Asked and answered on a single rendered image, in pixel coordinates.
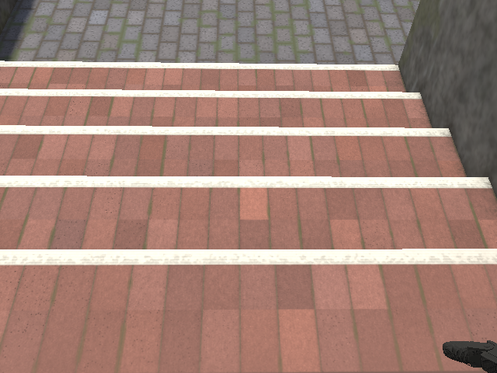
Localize stairs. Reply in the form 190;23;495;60
0;61;497;249

